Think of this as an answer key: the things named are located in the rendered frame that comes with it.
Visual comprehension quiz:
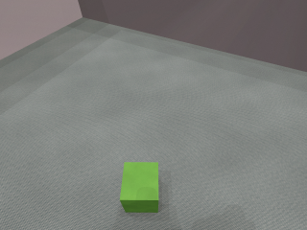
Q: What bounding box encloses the carton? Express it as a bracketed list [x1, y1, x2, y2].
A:
[120, 162, 159, 213]

